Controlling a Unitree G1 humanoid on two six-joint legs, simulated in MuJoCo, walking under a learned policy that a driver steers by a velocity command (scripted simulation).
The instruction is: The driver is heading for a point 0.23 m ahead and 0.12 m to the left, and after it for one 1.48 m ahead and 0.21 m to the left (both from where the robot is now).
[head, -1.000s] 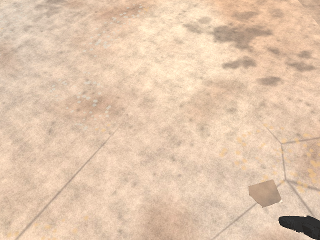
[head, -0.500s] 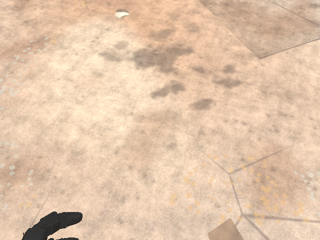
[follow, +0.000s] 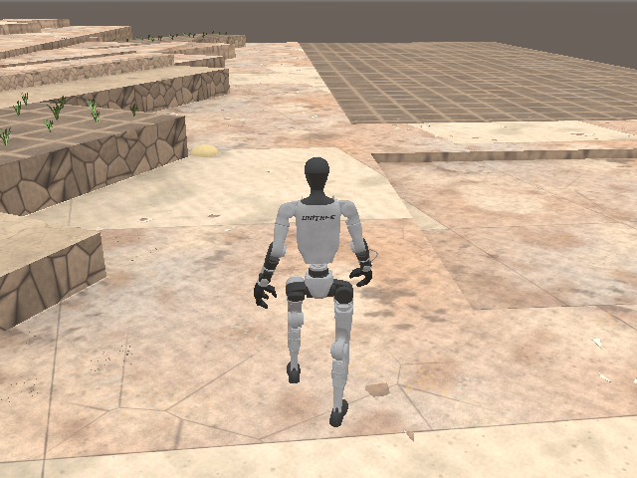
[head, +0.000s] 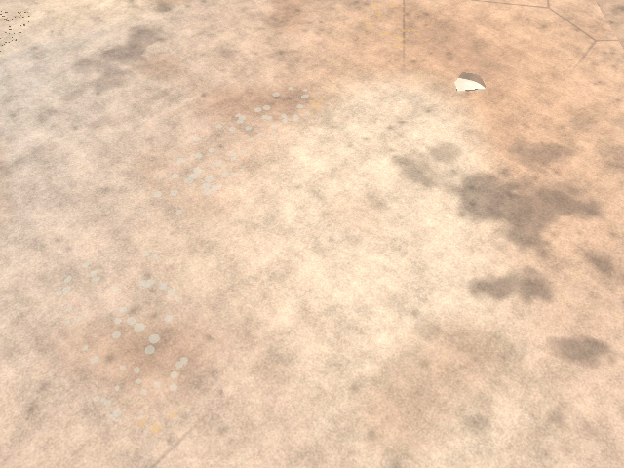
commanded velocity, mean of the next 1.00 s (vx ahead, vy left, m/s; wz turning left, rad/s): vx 0.13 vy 0.00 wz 0.40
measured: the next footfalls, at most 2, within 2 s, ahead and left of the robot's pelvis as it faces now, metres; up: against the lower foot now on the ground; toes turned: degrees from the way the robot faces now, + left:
left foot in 0.10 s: +0.22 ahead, +0.12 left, +0.00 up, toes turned +6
right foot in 0.56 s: +0.36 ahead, -0.07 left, +0.00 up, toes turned +25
